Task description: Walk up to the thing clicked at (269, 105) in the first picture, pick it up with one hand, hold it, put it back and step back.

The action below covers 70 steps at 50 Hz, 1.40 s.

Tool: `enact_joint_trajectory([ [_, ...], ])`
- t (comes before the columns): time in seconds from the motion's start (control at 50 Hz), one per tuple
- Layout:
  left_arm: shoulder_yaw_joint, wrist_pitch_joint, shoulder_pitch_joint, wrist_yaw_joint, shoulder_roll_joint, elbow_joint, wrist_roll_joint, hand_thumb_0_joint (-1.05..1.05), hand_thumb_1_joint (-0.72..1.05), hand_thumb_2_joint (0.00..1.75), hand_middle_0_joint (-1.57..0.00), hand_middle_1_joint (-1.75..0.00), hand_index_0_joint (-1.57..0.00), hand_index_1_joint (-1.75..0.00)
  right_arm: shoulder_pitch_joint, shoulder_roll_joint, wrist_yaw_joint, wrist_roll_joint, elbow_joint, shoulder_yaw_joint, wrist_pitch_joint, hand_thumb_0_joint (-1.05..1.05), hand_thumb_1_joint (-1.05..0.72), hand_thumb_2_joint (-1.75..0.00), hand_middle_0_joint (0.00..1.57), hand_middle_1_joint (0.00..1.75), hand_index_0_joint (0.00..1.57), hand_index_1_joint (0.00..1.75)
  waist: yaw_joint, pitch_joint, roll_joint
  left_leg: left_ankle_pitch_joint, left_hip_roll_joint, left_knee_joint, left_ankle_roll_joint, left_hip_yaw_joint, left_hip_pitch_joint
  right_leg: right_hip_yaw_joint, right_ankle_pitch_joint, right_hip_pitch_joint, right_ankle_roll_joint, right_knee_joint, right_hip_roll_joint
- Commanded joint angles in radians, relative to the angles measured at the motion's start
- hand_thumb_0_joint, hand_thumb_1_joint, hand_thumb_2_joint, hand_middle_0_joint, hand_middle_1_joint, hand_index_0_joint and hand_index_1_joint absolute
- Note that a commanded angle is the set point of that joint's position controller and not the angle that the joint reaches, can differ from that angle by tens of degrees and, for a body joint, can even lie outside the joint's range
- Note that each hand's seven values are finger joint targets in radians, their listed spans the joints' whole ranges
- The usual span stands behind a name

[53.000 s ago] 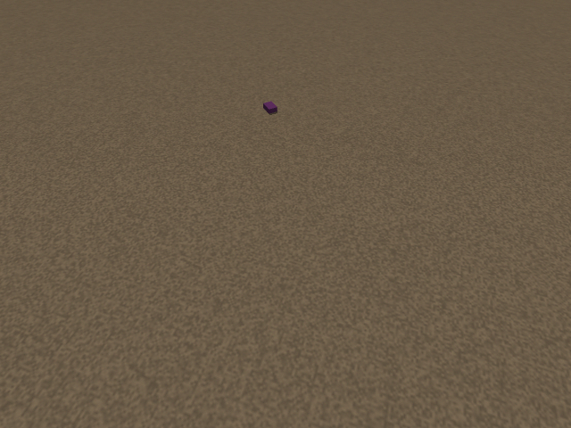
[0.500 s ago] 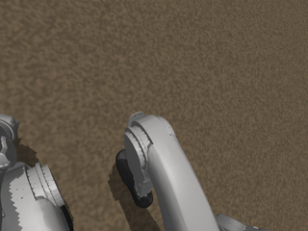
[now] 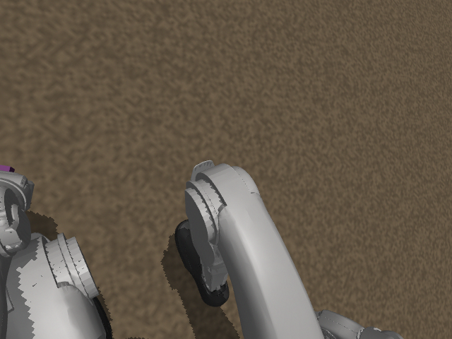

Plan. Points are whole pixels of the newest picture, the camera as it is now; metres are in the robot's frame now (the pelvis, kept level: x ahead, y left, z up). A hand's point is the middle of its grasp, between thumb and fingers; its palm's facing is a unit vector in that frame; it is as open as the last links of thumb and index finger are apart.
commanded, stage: close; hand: left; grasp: from above
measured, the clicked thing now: out of the picture +0.44 +0.22 -0.27
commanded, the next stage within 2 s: settle in 1.60 s
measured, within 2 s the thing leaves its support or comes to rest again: neither
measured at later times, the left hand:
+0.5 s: hand out of the picture +0.43 +0.21 -0.24, palm faces -0.09 -0.49 -0.87, open 11.0 cm
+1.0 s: hand out of the picture +0.43 +0.21 -0.24, palm faces -0.09 -0.48 -0.87, open 11.0 cm
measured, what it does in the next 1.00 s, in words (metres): stands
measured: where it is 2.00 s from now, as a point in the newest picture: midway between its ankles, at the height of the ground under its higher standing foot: (158, 314)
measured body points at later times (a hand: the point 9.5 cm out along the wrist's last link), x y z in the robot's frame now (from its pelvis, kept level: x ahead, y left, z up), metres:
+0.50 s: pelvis +0.00 +0.00 +0.00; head +0.28 +0.07 +0.35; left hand +0.44 +0.23 -0.19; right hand +0.01 -0.27 -0.06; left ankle +0.06 +0.12 -0.26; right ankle +0.12 -0.13 -0.26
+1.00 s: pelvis +0.00 +0.00 +0.01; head +0.28 +0.07 +0.35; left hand +0.43 +0.23 -0.19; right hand +0.01 -0.26 -0.06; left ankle +0.06 +0.12 -0.26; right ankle +0.12 -0.13 -0.26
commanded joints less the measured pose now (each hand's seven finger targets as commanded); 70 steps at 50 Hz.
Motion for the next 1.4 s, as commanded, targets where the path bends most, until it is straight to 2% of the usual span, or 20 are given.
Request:
enact_joint_trajectory([
  [0.0, -0.041, -0.016, -0.26, 0.039, 0.091, -0.091, 0.018, 0.0, 0.12, 0.59, -0.54, -0.73, -0.58, -0.7, 0.211, -0.337, 0.008, 0.013, 0.019, -0.085, -0.01, 0.0, -0.9, -0.9, 0.2, 0.3, 0.2, 0.3, -0.114, -0.674, 0.352, 0.243, 0.034, -0.298, 0.053, 0.087, 0.355, -0.125, 0.285, 0.419, -0.054, -0.196, 0.017],
  [0.06, -0.04, -0.008, -0.252, 0.041, 0.086, -0.09, 0.018, 0.0, 0.17, 0.59, -0.58, -0.73, -0.62, -0.69, 0.212, -0.333, 0.012, 0.012, 0.019, -0.087, -0.013, 0.0, -0.9, -0.9, 0.2, 0.3, 0.2, 0.3, -0.1, -0.682, 0.337, 0.247, 0.032, -0.293, 0.053, 0.093, 0.353, -0.122, 0.291, 0.428, -0.053, -0.2, 0.017],
  [0.08, -0.045, -0.001, -0.242, 0.037, 0.062, -0.077, 0.001, 0.0, 0.19, 0.59, -0.58, -0.72, -0.62, -0.68, 0.201, -0.321, 0.016, 0.008, 0.022, -0.08, -0.013, 0.0, -0.9, -0.9, 0.2, 0.3, 0.2, 0.3, -0.106, -0.662, 0.334, 0.238, 0.029, -0.292, 0.052, 0.09, 0.359, -0.126, 0.279, 0.421, -0.052, -0.188, 0.007],
  [0.2, -0.034, 0.007, -0.268, 0.041, 0.098, -0.106, 0.01, 0.0, 0.2, 0.55, -0.62, -0.7, -0.66, -0.66, 0.214, -0.33, 0.009, 0.02, 0.017, -0.085, -0.014, 0.0, -0.9, -0.9, 0.2, 0.3, 0.2, 0.3, -0.1, -0.698, 0.343, 0.231, 0.027, -0.298, 0.058, 0.104, 0.34, -0.109, 0.281, 0.432, -0.054, -0.216, 0.02],
  [0.22, -0.047, 0.011, -0.267, 0.035, 0.069, -0.09, 0.0, 0.0, 0.2, 0.59, -0.62, -0.7, -0.65, -0.67, 0.203, -0.315, 0.011, 0.012, 0.026, -0.078, -0.013, 0.0, -0.9, -0.9, 0.2, 0.3, 0.2, 0.3, -0.105, -0.684, 0.332, 0.236, 0.026, -0.293, 0.054, 0.107, 0.337, -0.114, 0.281, 0.43, -0.052, -0.205, 0.015],
  [0.26, -0.044, 0.01, -0.28, 0.033, 0.079, -0.105, 0.001, 0.0, 0.22, 0.55, -0.62, -0.7, -0.66, -0.66, 0.197, -0.319, 0.008, 0.018, 0.023, -0.082, -0.013, 0.0, -0.9, -0.9, 0.2, 0.3, 0.2, 0.3, -0.095, -0.692, 0.335, 0.232, 0.03, -0.298, 0.054, 0.104, 0.341, -0.114, 0.275, 0.424, -0.054, -0.209, 0.017],
  [0.32, -0.06, 0.015, -0.297, 0.027, 0.055, -0.097, 0.006, 0.0, 0.25, 0.59, -0.65, -0.71, -0.69, -0.68, 0.198, -0.318, 0.008, 0.012, 0.036, -0.084, -0.015, 0.0, -0.9, -0.9, 0.2, 0.3, 0.2, 0.3, -0.113, -0.68, 0.347, 0.223, 0.029, -0.307, 0.049, 0.095, 0.362, -0.121, 0.262, 0.406, -0.055, -0.203, 0.011],
  [0.36, -0.053, 0.016, -0.292, 0.032, 0.062, -0.096, 0.001, 0.0, 0.25, 0.59, -0.65, -0.7, -0.68, -0.66, 0.199, -0.319, 0.008, 0.011, 0.037, -0.084, -0.013, 0.0, -0.9, -0.9, 0.2, 0.3, 0.2, 0.3, -0.104, -0.687, 0.358, 0.217, 0.029, -0.314, 0.045, 0.089, 0.392, -0.126, 0.248, 0.4, -0.059, -0.196, 0.011],
  [0.42, -0.054, 0.014, -0.304, 0.038, 0.048, -0.099, -0.001, 0.0, 0.28, 0.58, -0.69, -0.67, -0.71, -0.64, 0.203, -0.322, 0.007, 0.014, 0.034, -0.088, -0.011, 0.0, -0.9, -0.9, 0.2, 0.3, 0.2, 0.3, -0.117, -0.68, 0.361, 0.208, 0.03, -0.319, 0.049, 0.077, 0.386, -0.126, 0.24, 0.391, -0.063, -0.196, 0.006],
  [0.46, -0.05, 0.013, -0.291, 0.044, 0.061, -0.098, 0.001, 0.0, 0.28, 0.58, -0.7, -0.67, -0.72, -0.64, 0.197, -0.323, 0.006, 0.018, 0.033, -0.092, -0.009, 0.0, -0.9, -0.9, 0.2, 0.3, 0.2, 0.3, -0.102, -0.674, 0.367, 0.203, 0.031, -0.321, 0.05, 0.079, 0.379, -0.122, 0.236, 0.386, -0.064, -0.197, 0.007],
  [0.5, -0.057, 0.01, -0.29, 0.04, 0.053, -0.099, 0.013, 0.0, 0.25, 0.59, -0.68, -0.68, -0.7, -0.65, 0.208, -0.315, 0.007, 0.014, 0.032, -0.089, -0.007, 0.0, -0.9, -0.9, 0.2, 0.3, 0.2, 0.3, -0.111, -0.68, 0.354, 0.219, 0.028, -0.312, 0.054, 0.094, 0.351, -0.115, 0.255, 0.405, -0.06, -0.211, 0.013],
  [0.64, -0.058, 0.01, -0.28, 0.037, 0.028, -0.106, -0.022, 0.0, 0.3, 0.62, -0.7, -0.71, -0.73, -0.69, 0.201, -0.317, 0.01, 0.002, 0.029, -0.089, -0.011, 0.0, -0.9, -0.9, 0.2, 0.3, 0.2, 0.3, -0.111, -0.694, 0.332, 0.229, 0.024, -0.3, 0.053, 0.103, 0.375, -0.119, 0.26, 0.422, -0.053, -0.216, 0.013],
  [0.72, -0.053, 0.007, -0.268, 0.045, 0.055, -0.098, -0.004, 0.0, 0.33, 0.64, -0.74, -0.71, -0.76, -0.69, 0.212, -0.318, 0.006, 0.01, 0.034, -0.089, -0.009, 0.0, -0.91, -0.9, 0.2, 0.3, 0.2, 0.3, -0.1, -0.708, 0.333, 0.238, 0.029, -0.309, 0.055, 0.097, 0.352, -0.111, 0.279, 0.435, -0.057, -0.223, 0.02],
  [0.76, -0.061, 0.01, -0.267, 0.041, 0.024, -0.085, -0.018, 0.0, 0.36, 0.64, -0.73, -0.74, -0.77, -0.7, 0.206, -0.312, 0.01, 0.002, 0.029, -0.086, -0.006, 0.0, -0.9, -0.9, 0.2, 0.3, 0.2, 0.3, -0.113, -0.685, 0.33, 0.23, 0.025, -0.303, 0.054, 0.091, 0.36, -0.119, 0.259, 0.419, -0.056, -0.206, 0.01],
  [0.84, -0.059, 0.006, -0.264, 0.043, 0.04, -0.086, -0.009, 0.0, 0.39, 0.63, -0.75, -0.76, -0.79, -0.71, 0.2, -0.312, 0.005, 0.003, 0.027, -0.083, -0.006, 0.0, -0.9, -0.9, 0.2, 0.3, 0.2, 0.3, -0.104, -0.695, 0.339, 0.226, 0.027, -0.304, 0.054, 0.098, 0.361, -0.114, 0.258, 0.416, -0.06, -0.216, 0.018],
  [1.1, -0.079, -0.011, -0.27, 0.044, 0.002, -0.061, -0.023, 0.0, 0.37, 0.67, -0.75, -0.74, -0.78, -0.72, 0.189, -0.325, 0.014, -0.001, 0.024, -0.087, -0.011, 0.0, -0.9, -0.9, 0.2, 0.3, 0.2, 0.3, -0.124, -0.668, 0.331, 0.221, 0.022, -0.297, 0.05, 0.085, 0.376, -0.129, 0.244, 0.395, -0.057, -0.204, 0.013],
  [1.22, -0.082, -0.016, -0.252, 0.047, 0.011, -0.054, -0.017, 0.0, 0.38, 0.63, -0.74, -0.77, -0.78, -0.72, 0.165, -0.323, 0.016, 0.002, 0.023, -0.084, -0.012, 0.0, -0.9, -0.9, 0.2, 0.3, 0.2, 0.3, -0.112, -0.661, 0.315, 0.202, 0.019, -0.294, 0.054, 0.097, 0.334, -0.129, 0.236, 0.395, -0.059, -0.217, 0.021],
  [1.24, -0.084, -0.016, -0.251, 0.047, -0.005, -0.046, -0.025, 0.0, 0.35, 0.67, -0.72, -0.78, -0.76, -0.74, 0.191, -0.323, 0.018, -0.001, 0.014, -0.084, -0.011, 0.0, -0.9, -0.9, 0.2, 0.3, 0.2, 0.3, -0.125, -0.657, 0.319, 0.224, 0.017, -0.292, 0.054, 0.085, 0.347, -0.125, 0.249, 0.404, -0.054, -0.205, 0.014],
  [1.26, -0.087, -0.016, -0.253, 0.047, 0.005, -0.051, -0.027, 0.0, 0.37, 0.63, -0.72, -0.79, -0.76, -0.74, 0.161, -0.328, 0.017, 0.001, 0.023, -0.084, -0.011, 0.0, -0.9, -0.9, 0.2, 0.3, 0.2, 0.3, -0.107, -0.662, 0.315, 0.21, 0.019, -0.296, 0.05, 0.092, 0.343, -0.133, 0.235, 0.397, -0.057, -0.207, 0.02],
  [1.38, -0.087, -0.014, -0.258, 0.056, -0.016, -0.044, -0.04, 0.0, 0.33, 0.62, -0.69, -0.78, -0.74, -0.73, 0.163, -0.334, 0.02, -0.005, 0.015, -0.086, -0.012, 0.0, -0.9, -0.9, 0.2, 0.3, 0.2, 0.3, -0.119, -0.648, 0.332, 0.212, 0.018, -0.296, 0.047, 0.074, 0.381, -0.14, 0.232, 0.385, -0.06, -0.188, 0.012],
])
